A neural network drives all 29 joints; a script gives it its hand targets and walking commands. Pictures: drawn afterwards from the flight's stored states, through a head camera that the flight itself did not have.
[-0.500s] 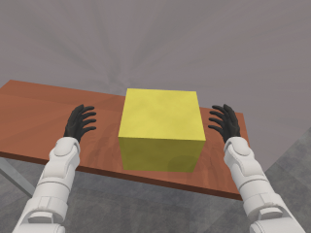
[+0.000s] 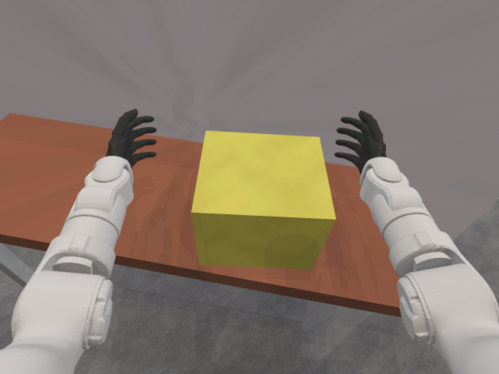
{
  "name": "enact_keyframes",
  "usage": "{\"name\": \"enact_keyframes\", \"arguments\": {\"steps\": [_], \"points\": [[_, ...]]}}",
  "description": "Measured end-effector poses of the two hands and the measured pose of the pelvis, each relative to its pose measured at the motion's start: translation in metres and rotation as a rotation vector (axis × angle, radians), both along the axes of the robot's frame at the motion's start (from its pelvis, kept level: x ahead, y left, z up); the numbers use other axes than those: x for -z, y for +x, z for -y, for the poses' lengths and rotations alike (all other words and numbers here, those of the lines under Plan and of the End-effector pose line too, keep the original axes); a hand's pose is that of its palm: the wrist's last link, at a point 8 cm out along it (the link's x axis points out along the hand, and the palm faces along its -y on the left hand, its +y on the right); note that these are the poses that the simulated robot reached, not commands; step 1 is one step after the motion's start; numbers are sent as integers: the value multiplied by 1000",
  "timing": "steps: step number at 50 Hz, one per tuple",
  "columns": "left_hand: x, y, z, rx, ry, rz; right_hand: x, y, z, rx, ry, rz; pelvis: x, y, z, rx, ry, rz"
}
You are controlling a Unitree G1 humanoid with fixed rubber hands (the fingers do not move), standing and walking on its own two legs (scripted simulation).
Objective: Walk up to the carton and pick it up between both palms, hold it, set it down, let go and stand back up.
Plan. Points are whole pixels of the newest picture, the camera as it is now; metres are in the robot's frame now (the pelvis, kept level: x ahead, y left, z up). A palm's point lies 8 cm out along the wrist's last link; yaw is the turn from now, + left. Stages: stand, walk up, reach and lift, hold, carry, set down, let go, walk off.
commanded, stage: reach and lift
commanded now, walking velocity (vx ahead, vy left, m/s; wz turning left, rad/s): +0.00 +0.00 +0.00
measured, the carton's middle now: (259, 200) +0.45 +0.00 -0.01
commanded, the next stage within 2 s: none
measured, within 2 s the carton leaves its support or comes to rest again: neither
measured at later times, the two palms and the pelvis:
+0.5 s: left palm (131, 183) +0.42 +0.23 +0.06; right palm (354, 179) +0.44 -0.17 +0.08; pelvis +0.00 +0.00 -0.01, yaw -1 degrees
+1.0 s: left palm (148, 184) +0.43 +0.21 +0.05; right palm (354, 185) +0.44 -0.17 +0.06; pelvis -0.01 +0.01 -0.02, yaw -2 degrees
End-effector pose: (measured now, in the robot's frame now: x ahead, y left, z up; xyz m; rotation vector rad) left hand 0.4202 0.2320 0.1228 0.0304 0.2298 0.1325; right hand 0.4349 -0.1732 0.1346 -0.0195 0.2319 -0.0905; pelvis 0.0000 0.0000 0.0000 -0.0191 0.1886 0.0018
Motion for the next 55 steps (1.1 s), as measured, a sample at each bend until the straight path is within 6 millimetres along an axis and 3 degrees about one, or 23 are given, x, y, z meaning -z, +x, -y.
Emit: {"name": "enact_keyframes", "arguments": {"steps": [8, 14, 19, 27, 31, 44, 49, 55], "points": [[-20, 19, 2, 3, 9, 6, -16, 16, 1, 22, -8, 2, 1, 1, -2, 1, -5, -26], [-13, 27, 4, 2, 8, -5, -9, 21, 2, 19, -26, -24, 2, 3, -3, 5, -4, -52], [13, 21, 5, 8, 16, -10, 11, 17, -3, -2, -27, -15, 3, 5, -4, 10, -6, -75], [77, -3, -2, -21, 0, -80, 66, 2, -8, -11, -38, -66, 10, -1, -4, 5, -9, -138], [93, -4, -4, -38, 0, -50, 80, -1, -10, -11, -26, -42, 17, -5, -5, 6, -15, -203], [69, 20, 19, 30, 1, 31, 70, 6, -2, 9, -19, 3, 26, -14, -10, 18, -26, -253], [75, 14, 23, 33, -5, 0, 69, 4, -2, 5, -24, -6, 24, -14, -11, 23, -19, -232], [85, 9, 28, 23, -7, -14, 74, 3, -15, -12, -2, -1, 23, -13, -11, 23, -16, -234]]}}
